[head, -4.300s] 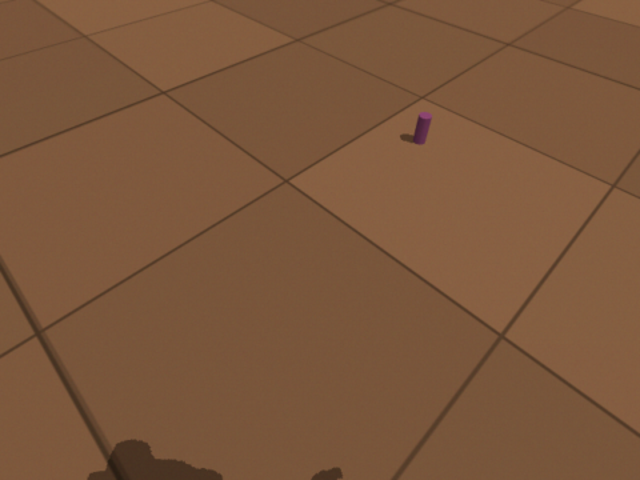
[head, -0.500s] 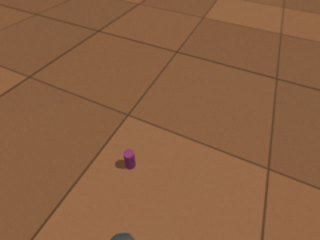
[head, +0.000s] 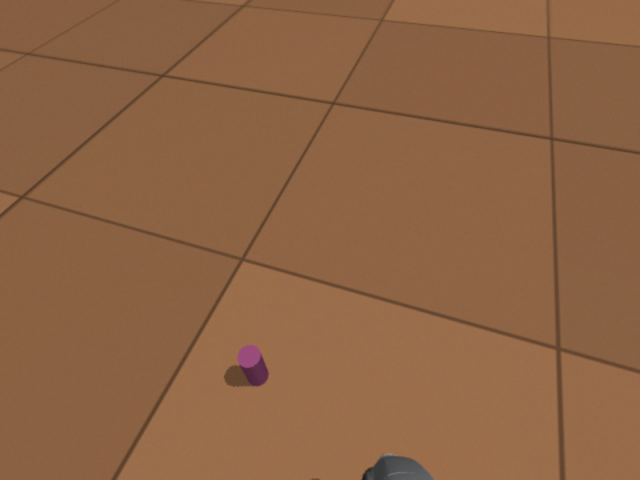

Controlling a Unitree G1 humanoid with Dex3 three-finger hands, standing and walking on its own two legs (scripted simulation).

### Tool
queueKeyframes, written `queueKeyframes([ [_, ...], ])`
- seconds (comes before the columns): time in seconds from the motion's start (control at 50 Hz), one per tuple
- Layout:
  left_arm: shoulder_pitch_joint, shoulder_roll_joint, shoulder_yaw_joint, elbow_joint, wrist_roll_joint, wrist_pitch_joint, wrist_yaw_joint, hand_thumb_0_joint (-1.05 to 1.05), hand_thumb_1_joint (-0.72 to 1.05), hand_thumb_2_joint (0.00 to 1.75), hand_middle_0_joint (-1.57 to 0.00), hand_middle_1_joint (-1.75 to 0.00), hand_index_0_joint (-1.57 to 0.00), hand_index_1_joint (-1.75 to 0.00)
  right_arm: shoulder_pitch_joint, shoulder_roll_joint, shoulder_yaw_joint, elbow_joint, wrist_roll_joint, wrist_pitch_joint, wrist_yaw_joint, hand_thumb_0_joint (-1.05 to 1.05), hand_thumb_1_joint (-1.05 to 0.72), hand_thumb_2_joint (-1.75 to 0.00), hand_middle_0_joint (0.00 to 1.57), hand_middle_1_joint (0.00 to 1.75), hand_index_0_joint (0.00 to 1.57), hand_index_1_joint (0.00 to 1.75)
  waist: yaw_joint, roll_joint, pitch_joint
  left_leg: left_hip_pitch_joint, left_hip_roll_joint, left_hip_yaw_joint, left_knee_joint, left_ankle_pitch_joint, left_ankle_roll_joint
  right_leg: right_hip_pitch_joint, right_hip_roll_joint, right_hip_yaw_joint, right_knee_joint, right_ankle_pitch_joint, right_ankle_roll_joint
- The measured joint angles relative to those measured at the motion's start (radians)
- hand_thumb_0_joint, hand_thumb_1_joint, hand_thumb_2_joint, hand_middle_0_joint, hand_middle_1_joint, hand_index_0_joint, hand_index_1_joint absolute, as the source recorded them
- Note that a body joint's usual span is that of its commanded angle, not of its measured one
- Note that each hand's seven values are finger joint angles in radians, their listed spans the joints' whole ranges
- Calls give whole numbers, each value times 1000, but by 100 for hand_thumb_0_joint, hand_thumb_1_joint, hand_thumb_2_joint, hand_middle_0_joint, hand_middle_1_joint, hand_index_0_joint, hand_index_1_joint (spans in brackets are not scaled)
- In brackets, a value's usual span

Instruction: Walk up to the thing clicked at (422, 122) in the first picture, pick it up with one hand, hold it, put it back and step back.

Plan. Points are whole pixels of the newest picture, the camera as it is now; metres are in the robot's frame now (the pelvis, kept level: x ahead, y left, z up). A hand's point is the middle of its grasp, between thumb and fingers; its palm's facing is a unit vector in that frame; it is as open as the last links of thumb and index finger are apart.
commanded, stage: walk up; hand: left
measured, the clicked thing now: (253, 366) +0.51 +0.21 -0.68
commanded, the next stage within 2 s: none
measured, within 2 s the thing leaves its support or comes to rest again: neither
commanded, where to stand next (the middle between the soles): +0.17 +0.02 m, yaw -1 degrees
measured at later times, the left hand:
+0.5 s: hand out of the picture +0.15 +0.30 -0.16, palm faces -0.04 -0.93 -0.36, open 7.4 cm
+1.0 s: hand (117, 443) +0.20 +0.29 -0.13, palm faces -0.04 -0.92 -0.38, open 7.4 cm
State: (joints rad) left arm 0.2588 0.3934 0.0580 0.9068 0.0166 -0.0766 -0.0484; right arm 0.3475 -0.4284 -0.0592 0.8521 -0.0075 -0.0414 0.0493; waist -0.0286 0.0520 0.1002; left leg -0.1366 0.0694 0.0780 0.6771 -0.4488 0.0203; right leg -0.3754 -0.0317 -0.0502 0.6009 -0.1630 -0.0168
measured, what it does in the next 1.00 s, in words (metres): walks ahead: left foot, then right foot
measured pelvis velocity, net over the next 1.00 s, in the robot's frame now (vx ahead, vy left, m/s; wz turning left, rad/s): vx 0.13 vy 0.03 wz -0.02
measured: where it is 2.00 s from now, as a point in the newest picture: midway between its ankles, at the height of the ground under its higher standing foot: outside the picture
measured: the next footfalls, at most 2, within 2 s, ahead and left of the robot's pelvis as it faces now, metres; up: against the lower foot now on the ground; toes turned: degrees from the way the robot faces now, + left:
left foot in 0.40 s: +0.20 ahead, +0.15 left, +0.00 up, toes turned -1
right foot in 0.70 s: +0.16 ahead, -0.10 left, +0.00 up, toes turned -3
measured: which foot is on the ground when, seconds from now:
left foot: up 0.00-0.38, down 0.40-1.00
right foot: down 0.00-0.42, up 0.44-0.68, down 0.70-1.00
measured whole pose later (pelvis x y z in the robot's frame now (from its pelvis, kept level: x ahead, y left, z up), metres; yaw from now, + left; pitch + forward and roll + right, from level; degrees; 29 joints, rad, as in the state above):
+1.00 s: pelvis +0.13 +0.03 +0.01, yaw -1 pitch -2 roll +0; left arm 0.19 0.37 0.01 1.03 0.01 -0.03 -0.01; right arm 0.19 -0.37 -0.01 1.04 0.00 -0.02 0.03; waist 0.00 0.02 0.05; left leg -0.26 0.02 0.00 0.53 -0.24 -0.01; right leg -0.20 -0.02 -0.03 0.53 -0.30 0.01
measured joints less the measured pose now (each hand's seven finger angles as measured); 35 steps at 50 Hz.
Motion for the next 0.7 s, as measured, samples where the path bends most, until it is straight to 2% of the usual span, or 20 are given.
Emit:
queueKeyframes([
  [0.04,0,-3,-1,-18,0,-14,10,1,90,90,-20,-30,-20,-30,-14,8,4,9,0,16,-5,1,-90,-90,21,30,21,30,14,9,8,-80,-21,-50,201,-35,18,8,4,-6,37,-46,-7],
  [0.08,7,-7,-6,-30,-8,-16,15,1,90,90,-20,-30,-20,-30,-31,11,13,17,-1,26,-5,1,-90,-90,21,30,20,30,33,0,7,-161,-49,-60,342,-43,21,32,-6,7,24,-59,-16],
  [0.14,31,-19,-17,-38,-14,-17,22,1,90,90,-21,-30,-20,-30,-55,1,12,15,5,28,2,1,-90,-90,21,30,20,30,44,14,4,-261,-39,-81,388,33,18,90,-4,9,-52,-42,-12],
  [0.2,60,-16,-22,-40,-11,-17,26,1,90,90,-21,-30,-20,-30,-71,-8,5,7,2,29,9,1,-90,-90,21,30,20,30,50,22,-1,-325,-11,-99,331,100,2,130,3,12,-97,-39,-11],
  [0.28,76,-5,-25,-40,-2,-5,35,1,90,90,-21,-30,-20,-30,-95,-7,-3,19,-3,37,3,1,-90,-90,21,30,20,30,53,17,-1,-345,14,-102,170,156,-22,152,9,10,-100,-61,-2],
  [0.34,62,5,-29,-36,-2,7,44,1,90,90,-21,-30,-20,-30,-116,3,-3,41,-2,37,-6,1,-90,-90,21,30,20,30,58,2,9,-311,10,-88,49,213,-27,141,9,8,-50,-99,11],
  [0.38,48,10,-34,-32,-8,20,47,1,90,90,-21,-30,-20,-30,-125,9,-1,54,-1,33,-12,1,-90,-90,21,30,20,30,57,-10,10,-261,-6,-73,-32,273,-17,121,5,7,12,-141,24],
  [0.4,38,14,-36,-28,-11,27,50,1,90,90,-21,-30,-20,-30,-128,16,-1,62,-2,28,-17,1,-90,-90,21,30,20,30,52,-23,9,-238,-17,-70,-64,267,-20,106,-4,5,52,-167,32],
  [0.42,18,21,-36,-20,-16,37,53,1,90,90,-21,-30,-20,-30,-138,32,0,72,-5,26,-22,1,-90,-90,21,30,20,30,50,-54,16,-236,-37,-62,-58,253,-21,94,-24,13,89,-188,30],
  [0.44,1,23,-35,-15,-20,47,56,1,90,90,-21,-30,-20,-30,-144,46,5,75,-8,24,-22,1,-90,-90,20,30,20,30,53,-76,20,-238,-47,-53,-48,245,-19,81,-26,31,120,-228,15],
  [0.48,-14,20,-39,-10,-17,55,58,1,90,90,-20,-30,-20,-30,-151,64,19,71,-8,20,-12,1,-90,-90,21,30,20,30,52,-93,19,-239,-41,-46,-39,235,-7,47,-1,45,211,-333,-5],
  [0.52,-17,19,-44,4,-11,57,53,1,91,90,-20,-30,-20,-30,-154,77,27,66,-10,21,-9,1,-90,-90,21,30,21,30,40,-101,9,-226,-35,-43,-58,237,4,25,13,42,269,-367,-12],
  [0.58,-11,13,-44,28,-6,57,42,1,91,90,-20,-30,-20,-30,-150,77,32,60,-13,18,-9,1,-90,-90,21,30,21,30,23,-105,-15,-209,-36,-36,-94,249,5,19,7,43,246,-336,-12],
  [0.66,1,5,-36,58,1,53,39,1,90,90,-20,-30,-20,-30,-144,54,28,62,-15,24,-11,1,-90,-90,21,30,21,30,10,-83,-34,-197,-37,-28,-100,242,3,56,1,42,130,-299,-2],
  [0.7,8,4,-30,74,6,46,43,1,90,90,-20,-30,-20,-30,-145,41,26,68,-13,34,-11,1,-90,-90,21,30,21,30,11,-67,-40,-202,-31,-25,-76,224,-3,92,6,35,38,-215,2],
])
